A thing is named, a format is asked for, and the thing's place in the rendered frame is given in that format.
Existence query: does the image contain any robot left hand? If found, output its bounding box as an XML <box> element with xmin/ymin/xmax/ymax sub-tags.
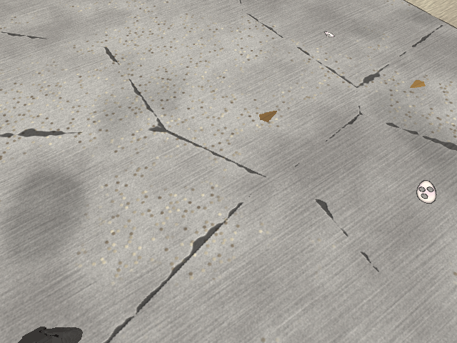
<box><xmin>18</xmin><ymin>327</ymin><xmax>83</xmax><ymax>343</ymax></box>

